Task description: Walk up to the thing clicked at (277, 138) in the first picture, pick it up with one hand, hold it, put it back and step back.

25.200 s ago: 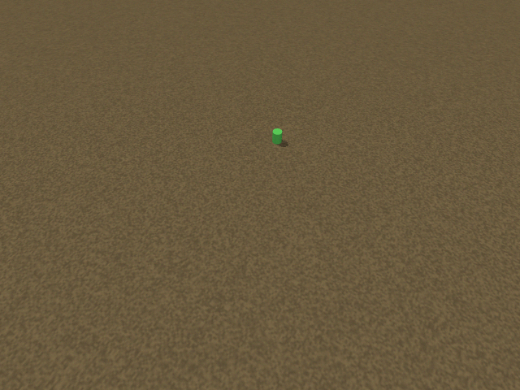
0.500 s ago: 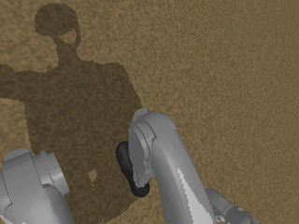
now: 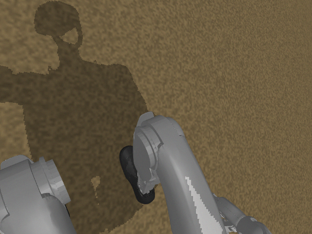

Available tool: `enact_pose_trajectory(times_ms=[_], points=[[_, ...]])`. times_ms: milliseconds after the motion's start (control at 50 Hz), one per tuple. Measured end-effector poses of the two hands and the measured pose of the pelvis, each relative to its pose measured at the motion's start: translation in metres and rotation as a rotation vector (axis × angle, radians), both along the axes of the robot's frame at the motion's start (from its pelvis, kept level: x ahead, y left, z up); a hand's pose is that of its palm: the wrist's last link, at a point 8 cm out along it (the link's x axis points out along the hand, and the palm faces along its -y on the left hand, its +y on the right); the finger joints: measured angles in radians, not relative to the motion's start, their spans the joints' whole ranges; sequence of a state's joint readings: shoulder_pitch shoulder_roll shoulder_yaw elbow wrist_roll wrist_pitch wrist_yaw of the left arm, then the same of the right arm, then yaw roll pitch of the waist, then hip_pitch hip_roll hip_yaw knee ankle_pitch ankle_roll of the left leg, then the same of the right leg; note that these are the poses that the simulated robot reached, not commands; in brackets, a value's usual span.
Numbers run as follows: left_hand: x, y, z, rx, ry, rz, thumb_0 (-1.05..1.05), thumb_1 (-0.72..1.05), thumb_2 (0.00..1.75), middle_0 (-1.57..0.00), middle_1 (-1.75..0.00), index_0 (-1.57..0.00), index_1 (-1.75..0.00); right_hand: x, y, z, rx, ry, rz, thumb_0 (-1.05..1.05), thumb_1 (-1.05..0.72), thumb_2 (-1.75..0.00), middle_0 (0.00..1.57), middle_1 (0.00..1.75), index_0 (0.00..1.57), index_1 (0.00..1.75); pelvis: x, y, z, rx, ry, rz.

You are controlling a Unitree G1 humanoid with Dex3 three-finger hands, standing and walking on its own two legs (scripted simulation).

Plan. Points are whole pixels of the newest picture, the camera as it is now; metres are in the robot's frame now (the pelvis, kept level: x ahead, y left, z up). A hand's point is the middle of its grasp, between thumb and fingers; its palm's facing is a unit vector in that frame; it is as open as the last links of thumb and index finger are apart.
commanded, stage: close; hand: left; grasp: from above
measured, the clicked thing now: out of the picture +0.46 +0.35 -0.27
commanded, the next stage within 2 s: settle in 0.46 s
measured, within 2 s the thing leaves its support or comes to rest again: leaves its support in 0.84 s
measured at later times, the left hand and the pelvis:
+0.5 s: hand out of the picture +0.44 +0.34 -0.25, palm faces -0.45 -0.16 -0.88, open 7.3 cm; pelvis +0.00 +0.00 +0.00, yaw +0 degrees
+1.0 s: hand out of the picture +0.45 +0.36 -0.22, palm faces -0.39 -0.15 -0.91, open 7.3 cm; pelvis +0.00 +0.00 +0.01, yaw +0 degrees
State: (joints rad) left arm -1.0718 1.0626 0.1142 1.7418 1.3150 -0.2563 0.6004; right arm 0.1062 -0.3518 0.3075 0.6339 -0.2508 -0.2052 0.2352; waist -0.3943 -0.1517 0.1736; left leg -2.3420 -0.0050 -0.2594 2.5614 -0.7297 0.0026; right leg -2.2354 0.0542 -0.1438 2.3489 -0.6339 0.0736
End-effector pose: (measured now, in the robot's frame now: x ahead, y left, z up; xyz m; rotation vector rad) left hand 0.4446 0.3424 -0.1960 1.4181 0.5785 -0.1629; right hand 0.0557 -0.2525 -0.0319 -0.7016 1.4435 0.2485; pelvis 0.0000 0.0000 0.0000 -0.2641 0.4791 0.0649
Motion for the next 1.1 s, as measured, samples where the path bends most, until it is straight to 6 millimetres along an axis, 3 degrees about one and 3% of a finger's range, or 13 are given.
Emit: enact_pose_trajectory(times_ms=[340,800,940,1100], points=[[0.002,0.006,0.002,0.007,0.014,0.014,-0.04,0.27,0.44,-0.62,-0.71,-0.85,-0.64,0.007,0.003,0.001,0.010,-0.017,0.020,0.00,-0.90,-0.89,0.20,0.30,0.20,0.30,-0.001,0.001,0.001,-0.006,-0.005,0.000],[0.006,0.005,0.005,0.005,-0.003,0.009,-0.03,0.25,0.47,-0.65,-0.73,-0.89,-0.60,-0.003,0.009,0.002,0.010,0.006,0.004,0.00,-0.91,-0.90,0.20,0.30,0.20,0.30,-0.001,0.001,0.003,-0.010,0.001,-0.002],[0.012,0.012,0.019,0.021,-0.041,0.022,-0.03,0.25,0.47,-0.66,-0.72,-0.89,-0.59,0.000,0.002,0.003,-0.003,-0.002,-0.031,0.00,-0.91,-0.90,0.20,0.30,0.20,0.30,0.002,0.001,0.004,-0.011,0.030,0.001],[0.009,0.021,0.056,0.043,-0.041,0.025,-0.03,0.25,0.48,-0.66,-0.72,-0.90,-0.59,0.016,-0.007,-0.005,0.017,-0.032,-0.082,0.00,-0.91,-0.90,0.20,0.30,0.20,0.30,0.005,0.000,0.009,0.008,0.075,0.018]])
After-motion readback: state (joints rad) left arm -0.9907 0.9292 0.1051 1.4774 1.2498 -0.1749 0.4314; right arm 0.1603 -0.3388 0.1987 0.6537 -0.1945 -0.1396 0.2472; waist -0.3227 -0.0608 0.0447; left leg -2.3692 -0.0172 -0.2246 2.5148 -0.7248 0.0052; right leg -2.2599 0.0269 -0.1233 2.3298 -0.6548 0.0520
